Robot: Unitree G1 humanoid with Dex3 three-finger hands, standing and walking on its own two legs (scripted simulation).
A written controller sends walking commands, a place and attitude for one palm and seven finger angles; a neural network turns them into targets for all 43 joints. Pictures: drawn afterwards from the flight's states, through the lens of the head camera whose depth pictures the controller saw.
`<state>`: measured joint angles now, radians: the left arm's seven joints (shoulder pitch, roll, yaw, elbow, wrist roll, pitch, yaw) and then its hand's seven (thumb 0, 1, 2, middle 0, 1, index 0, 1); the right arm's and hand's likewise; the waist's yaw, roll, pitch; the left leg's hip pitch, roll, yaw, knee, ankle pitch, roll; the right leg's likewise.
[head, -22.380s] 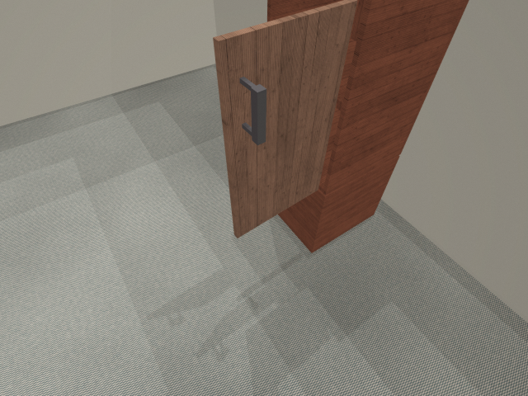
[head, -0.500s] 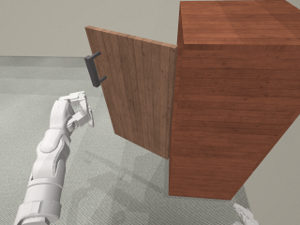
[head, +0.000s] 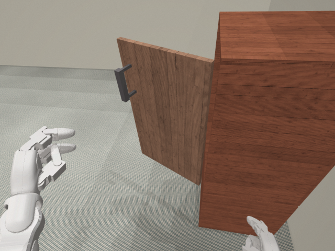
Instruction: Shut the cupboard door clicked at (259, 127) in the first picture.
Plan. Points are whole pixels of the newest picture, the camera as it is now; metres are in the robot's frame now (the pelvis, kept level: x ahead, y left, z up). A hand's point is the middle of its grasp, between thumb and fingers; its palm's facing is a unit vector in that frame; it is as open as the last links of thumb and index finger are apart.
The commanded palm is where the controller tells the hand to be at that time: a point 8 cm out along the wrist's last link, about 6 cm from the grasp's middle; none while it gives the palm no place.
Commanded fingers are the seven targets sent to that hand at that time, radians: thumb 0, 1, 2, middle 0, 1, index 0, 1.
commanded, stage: draw the hand back to the body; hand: left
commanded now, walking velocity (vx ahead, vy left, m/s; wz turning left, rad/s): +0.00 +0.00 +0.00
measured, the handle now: (126, 83) +0.62 +0.22 +0.10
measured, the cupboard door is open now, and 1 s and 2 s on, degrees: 64 64 64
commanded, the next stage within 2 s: step back with the hand held close in 0.56 s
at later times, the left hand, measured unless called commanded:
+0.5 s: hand (33, 185) +0.18 +0.27 +0.16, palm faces +0.48 -0.80 -0.36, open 7.4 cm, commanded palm +0.13 +0.30 +0.17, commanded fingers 0.00 0.90 0.90 -0.20 -0.30 -0.20 -0.30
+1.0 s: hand (27, 188) +0.18 +0.28 +0.15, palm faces +0.41 -0.78 -0.48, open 7.4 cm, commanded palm +0.12 +0.32 +0.17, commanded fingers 0.00 0.90 0.90 -0.20 -0.30 -0.20 -0.30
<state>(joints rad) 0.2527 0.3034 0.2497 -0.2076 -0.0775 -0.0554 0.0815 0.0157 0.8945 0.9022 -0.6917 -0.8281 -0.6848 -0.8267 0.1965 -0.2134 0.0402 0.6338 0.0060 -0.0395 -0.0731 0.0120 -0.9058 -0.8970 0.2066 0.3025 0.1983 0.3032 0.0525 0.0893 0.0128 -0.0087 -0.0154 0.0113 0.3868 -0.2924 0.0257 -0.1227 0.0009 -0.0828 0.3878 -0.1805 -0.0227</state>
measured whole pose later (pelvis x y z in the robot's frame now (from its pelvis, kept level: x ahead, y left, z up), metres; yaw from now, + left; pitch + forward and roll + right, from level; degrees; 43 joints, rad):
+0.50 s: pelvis -0.01 +0.00 +0.00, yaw +0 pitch -6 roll +0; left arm 0.43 0.32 0.33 -0.34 -0.07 -0.09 0.11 0.02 0.89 0.90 -0.22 -0.32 -0.22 -0.32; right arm 0.20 -0.22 0.01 0.66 0.00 -0.11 -0.08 0.01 -0.91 -0.90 0.21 0.30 0.20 0.30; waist 0.07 0.08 0.01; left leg -0.01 -0.02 0.01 0.40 -0.29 0.03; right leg -0.13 -0.01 -0.08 0.40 -0.18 -0.02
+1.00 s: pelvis -0.02 +0.02 -0.01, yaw -1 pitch +0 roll +0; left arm 0.55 0.39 0.40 -0.43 -0.06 -0.16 0.13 0.01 0.89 0.90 -0.22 -0.30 -0.21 -0.30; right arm 0.21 -0.25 -0.04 0.58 0.01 0.00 -0.09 0.01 -0.91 -0.90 0.20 0.30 0.20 0.30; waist 0.00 0.04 -0.01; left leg -0.22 -0.05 0.04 0.53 -0.32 0.06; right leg -0.34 -0.04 -0.05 0.53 -0.19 0.01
